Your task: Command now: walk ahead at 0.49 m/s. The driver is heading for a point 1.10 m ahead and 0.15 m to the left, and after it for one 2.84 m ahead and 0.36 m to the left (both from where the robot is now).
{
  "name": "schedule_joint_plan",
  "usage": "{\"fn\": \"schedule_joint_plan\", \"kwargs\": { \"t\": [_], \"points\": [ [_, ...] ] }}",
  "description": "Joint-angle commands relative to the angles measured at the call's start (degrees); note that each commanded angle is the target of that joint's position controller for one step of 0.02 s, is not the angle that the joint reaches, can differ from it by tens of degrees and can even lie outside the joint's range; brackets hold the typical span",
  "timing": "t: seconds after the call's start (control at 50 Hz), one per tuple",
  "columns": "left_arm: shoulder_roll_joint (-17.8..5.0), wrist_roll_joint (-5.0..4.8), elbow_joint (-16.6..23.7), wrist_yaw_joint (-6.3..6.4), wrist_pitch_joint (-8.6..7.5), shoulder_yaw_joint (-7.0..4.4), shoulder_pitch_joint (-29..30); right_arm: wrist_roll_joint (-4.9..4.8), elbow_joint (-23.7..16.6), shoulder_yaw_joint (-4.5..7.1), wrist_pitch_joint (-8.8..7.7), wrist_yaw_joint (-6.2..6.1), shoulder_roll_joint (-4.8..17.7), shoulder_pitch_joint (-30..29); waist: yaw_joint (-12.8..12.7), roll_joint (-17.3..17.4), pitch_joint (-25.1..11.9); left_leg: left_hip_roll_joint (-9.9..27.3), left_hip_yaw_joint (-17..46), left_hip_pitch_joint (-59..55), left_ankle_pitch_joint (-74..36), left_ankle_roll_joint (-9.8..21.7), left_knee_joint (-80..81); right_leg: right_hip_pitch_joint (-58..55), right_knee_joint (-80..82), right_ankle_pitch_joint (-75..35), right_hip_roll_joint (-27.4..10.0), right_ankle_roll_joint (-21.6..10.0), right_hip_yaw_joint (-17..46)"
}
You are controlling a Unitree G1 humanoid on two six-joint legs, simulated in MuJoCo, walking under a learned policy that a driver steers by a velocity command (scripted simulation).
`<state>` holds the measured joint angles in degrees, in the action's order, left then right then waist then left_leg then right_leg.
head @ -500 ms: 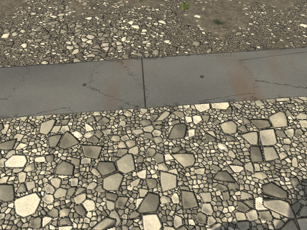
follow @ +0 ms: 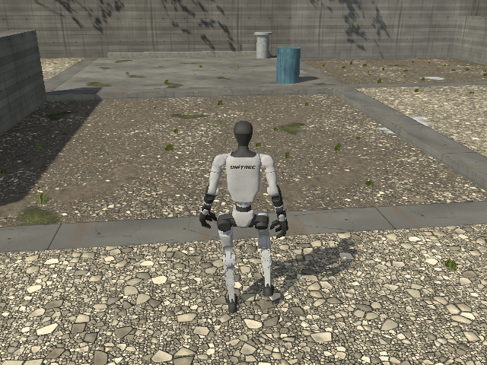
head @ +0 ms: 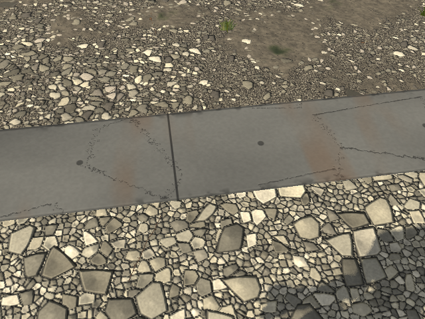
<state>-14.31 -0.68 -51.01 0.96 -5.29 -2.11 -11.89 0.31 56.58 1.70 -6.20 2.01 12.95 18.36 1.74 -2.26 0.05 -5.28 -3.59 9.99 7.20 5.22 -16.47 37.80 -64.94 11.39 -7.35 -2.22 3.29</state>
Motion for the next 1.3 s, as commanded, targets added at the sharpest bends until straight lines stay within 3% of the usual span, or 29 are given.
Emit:
{"fn": "schedule_joint_plan", "kwargs": {
  "t": [0.02, 0.1, 0.2, 0.24, 0.28, 0.3, 0.32, 0.34, 0.36, 0.4, 0.44, 0.48, 0.52, 0.68, 0.76, 0.8, 0.84, 0.86, 0.88, 0.9, 0.92, 0.94, 0.96, 0.98, 1.0, 1.08, 1.16, 1.22, 1.3],
  "points": [
    [-2.6, 0.68, 2.4, 0.38, 0.19, -0.74, -1.9, -0.09, -3.2, 1.23, -1.01, -1.15, 7.6, -2.3, -2.6, 4.5, 3.1, 16.0, 11.9, 6.0, -3.5, 9.8, 11.7, 1.1, 8.2, -9.1, -2.3, 1.5, 0.1],
    [-1.7, 0.14, 4.8, -0.36, -0.46, -0.37, 7.2, -1.01, -2.2, 1.52, -0.27, -2.0, 9.3, 2.2, 0.6, 4.5, 3.1, 15.2, 9.2, 1.1, -4.2, 7.4, 10.8, -0.8, 24.5, -17.1, 0.3, 2.0, -2.1],
    [-2.6, -0.59, 7.6, -2.09, -0.99, -0.2, 14.0, -1.56, -0.4, 1.88, 0.91, -2.14, 9.9, 6.2, 2.6, 5.3, 4.6, 18.8, 10.3, -7.9, -2.6, 6.5, 6.6, -0.9, 33.1, -12.0, 1.9, 0.8, -2.4],
    [-3.9, -0.6, 7.8, -2.64, -1.5, -0.62, 12.4, -1.6, -0.3, 2.22, 1.52, -2.26, 10.6, 5.6, 1.0, 6.1, 3.8, 20.1, 11.0, -10.3, -5.5, 5.5, 3.4, -4.5, 35.5, -7.4, 2.9, -0.8, -3.0],
    [-7.2, -0.39, 4.7, -2.43, -1.92, -2.62, 1.0, -1.26, -0.8, 1.81, 2.14, -2.21, 9.7, 4.0, -5.1, 5.7, -2.5, 16.4, 8.5, -8.1, -21.0, 3.4, -10.2, -20.9, 38.0, -5.4, 6.1, -3.2, -5.3],
    [-12.0, 0.2, 2.2, -1.9, -2.11, -4.19, -11.0, -0.36, -2.3, 0.62, 2.05, -2.09, 7.1, 3.4, -9.7, 1.1, -11.4, 12.5, 5.4, 1.9, -15.3, 1.3, -27.7, -38.7, 37.0, -5.9, -2.0, -6.9, 3.4],
    [-17.4, 0.74, 0.7, -1.98, -1.57, -5.54, -17.0, -0.68, -2.8, -1.49, 0.81, -1.71, -0.4, 9.9, -7.8, -14.2, -19.0, 2.2, 1.7, 26.2, 12.3, -2.9, -49.4, -60.1, 42.1, 2.8, -15.9, -15.0, 28.4],
    [-11.5, 0.97, 0.9, -2.02, -1.73, -3.99, -17.3, -2.04, -1.9, -0.37, -0.46, -1.68, 4.5, 8.5, -9.0, -11.0, -20.1, 2.9, 11.9, 32.2, 23.8, -2.0, -58.5, -59.2, 47.2, 6.2, -17.0, -14.6, 37.0],
    [-8.5, 0.85, 1.8, -1.92, -1.99, -2.96, -12.2, -3.43, -3.5, 1.02, -0.97, -1.7, 9.1, 3.6, -7.9, -7.4, -12.3, 5.8, 12.8, 35.4, 19.4, -0.8, -60.4, -52.0, 47.6, 3.5, -15.6, -11.5, 27.8],
    [-4.8, 0.71, 3.1, -2.27, -2.13, -1.74, -3.2, -2.53, -4.4, 1.52, -0.22, -2.5, 8.1, -0.7, -4.3, -1.6, -4.7, 10.5, 10.9, 31.3, 10.3, -1.2, -55.0, -38.0, 51.5, -4.3, -10.9, -8.7, 13.8],
    [-2.9, 1.29, 2.1, -2.39, -2.44, -1.37, -1.5, -2.37, -3.9, 1.91, 1.57, -2.4, 5.8, 1.4, -1.7, -3.5, -2.3, 12.3, 10.7, 25.8, 6.1, -1.5, -51.4, -31.6, 54.7, -8.3, -7.5, -7.0, 5.9],
    [-3.9, 1.58, 0.8, -2.06, -2.71, -1.79, -2.7, -2.47, -4.0, 2.0, 2.75, -2.25, 4.0, 1.7, -0.9, -2.6, -0.6, 12.2, 10.5, 26.6, 3.6, -1.8, -50.7, -29.9, 55.9, -14.7, -6.9, -7.3, 0.7],
    [-5.1, 1.84, 0.0, -1.45, -2.66, -2.22, -3.7, -2.18, -5.5, 2.32, 3.31, -2.28, 4.0, -1.0, -1.0, -1.4, 0.7, 12.1, 11.4, 30.4, -0.3, -2.4, -48.0, -30.6, 56.6, -18.0, -7.2, -7.7, -2.4],
    [-7.2, 1.26, -1.9, 0.62, -1.18, -2.8, -8.0, -1.3, -11.7, 1.88, 3.06, -0.21, 2.3, -15.2, -4.9, 0.2, 5.4, 11.3, 5.7, 34.1, -11.9, -2.3, -27.1, -37.3, 57.7, -18.5, -8.1, -6.2, -11.7],
    [-8.3, 0.47, -2.7, 0.75, 0.38, -3.32, -10.1, -1.67, -15.4, 1.69, 3.05, 1.32, 1.9, -20.2, -5.7, 0.0, 6.6, 10.3, 1.6, 35.2, -5.6, -0.5, -22.6, -44.5, 53.3, -25.4, -10.2, -5.6, -14.4],
    [-9.9, 0.13, -2.0, 0.96, 0.95, -3.75, -8.2, -1.79, -16.5, 2.33, 3.19, 1.84, 3.2, -19.0, -3.6, -1.8, 4.4, 7.3, -2.1, 28.4, -0.4, 1.4, -21.6, -44.8, 47.8, -41.8, -10.1, -4.5, -16.5],
    [-11.8, -0.16, -1.1, 1.33, 1.66, -4.26, -6.2, -2.06, -15.6, 4.1, 3.46, 1.83, 6.4, -11.1, 1.6, -4.3, -1.2, 2.8, -4.9, 16.0, 4.5, 4.0, -21.5, -43.8, 34.9, -58.2, -9.5, -3.4, -17.5],
    [-12.0, -0.51, -0.5, 1.32, 1.85, -4.21, -4.6, -2.08, -13.4, 5.94, 3.48, 1.29, 9.7, -2.1, 6.6, -3.2, -6.0, 0.6, -4.4, 2.6, 0.8, 6.1, -16.5, -38.9, 22.7, -55.4, -7.4, -1.7, -18.2],
    [-10.7, 0.34, 0.9, 1.23, 1.27, -3.67, -4.8, -1.83, -11.5, 7.97, 3.98, -0.16, 15.1, 6.1, 9.4, 3.7, -10.5, 8.0, 8.9, -14.4, 1.1, 9.4, -13.6, -23.9, 4.2, -33.2, -4.0, 1.0, -18.0],
    [-1.6, 1.42, 4.1, 0.14, -0.91, -1.13, -9.4, -1.74, -13.4, 8.37, 3.52, -0.62, 20.3, 2.5, 1.3, 17.4, -15.8, 23.0, 43.5, -31.9, 3.2, 21.2, -6.9, 1.1, -17.7, 19.9, 9.4, 4.4, -10.2],
    [-6.2, -1.01, 5.9, -1.03, -3.94, -1.72, -3.7, -0.7, -13.5, 6.95, 3.1, -0.42, 15.9, 5.8, 5.5, 11.7, -21.3, 25.2, 51.7, -33.9, 7.2, 22.1, 0.7, 7.7, -21.7, 20.4, 8.9, 2.8, 2.8],
    [-7.5, -2.8, 7.5, -1.35, -4.86, -2.07, 1.0, -0.45, -13.2, 6.03, 2.41, -0.45, 12.0, 3.9, 5.1, 8.8, -13.4, 23.0, 41.8, -28.6, 4.4, 18.5, 0.2, 11.3, -19.0, 15.9, 5.7, 1.0, 2.7],
    [-7.2, -1.87, 7.2, -0.97, -4.89, -2.03, 1.3, -1.13, -13.9, 5.26, 1.89, -0.21, 9.4, -0.9, 1.6, 2.4, -7.6, 19.9, 33.5, -18.4, -1.2, 15.5, 0.1, 8.4, -12.2, 11.1, 2.8, 0.6, 2.5],
    [-7.9, -0.21, 6.5, -0.41, -4.2, -2.66, 1.2, -1.36, -15.0, 4.53, 1.69, -0.23, 7.3, -4.9, -0.6, 1.3, -5.6, 17.5, 27.9, -10.7, -5.9, 13.4, 0.5, 3.8, -7.0, 9.0, 0.9, 1.0, 2.0],
    [-8.1, 0.43, 6.5, -0.4, -3.25, -3.06, -0.1, -1.12, -15.9, 4.08, 1.7, -0.46, 6.4, -6.8, -2.3, 1.5, -4.1, 15.7, 25.1, -5.2, -8.5, 12.8, 1.9, -0.1, -4.2, 7.5, -0.1, 1.6, 2.0],
    [-5.5, 1.61, 8.6, -0.17, -1.16, -2.67, 2.2, -0.98, -15.7, 4.7, 1.38, -1.82, 9.7, -4.4, -3.1, 2.9, -1.9, 13.6, 19.1, 2.5, -16.8, 12.6, 4.5, -1.9, 7.5, 0.5, 0.4, 4.9, -0.5],
    [-3.4, 0.91, 9.6, -0.91, -1.12, -1.55, 8.8, -1.0, -13.7, 4.08, 1.42, -2.42, 8.7, -0.2, 0.9, 6.2, -0.7, 10.8, 12.2, 1.5, -16.5, 8.2, 4.5, -3.4, 24.2, -16.5, 1.7, 3.9, -2.6],
    [-3.8, -0.01, 10.8, -1.74, -1.28, -1.24, 13.4, -0.84, -12.3, 3.94, 1.04, -2.25, 9.6, 2.2, 3.4, 6.7, 1.0, 13.3, 12.7, -2.4, -10.6, 7.2, 5.1, -2.6, 30.0, -21.5, 2.4, 2.2, -3.0],
    [-4.5, -0.4, 13.3, -3.36, -1.72, -1.04, 17.4, -0.49, -10.2, 3.98, 1.47, -2.44, 10.3, 4.3, 4.4, 5.6, 3.2, 18.0, 12.9, -14.4, -15.8, 6.5, 2.0, 5.6, 32.6, -14.1, 3.2, -0.8, -2.6]
  ]
}}
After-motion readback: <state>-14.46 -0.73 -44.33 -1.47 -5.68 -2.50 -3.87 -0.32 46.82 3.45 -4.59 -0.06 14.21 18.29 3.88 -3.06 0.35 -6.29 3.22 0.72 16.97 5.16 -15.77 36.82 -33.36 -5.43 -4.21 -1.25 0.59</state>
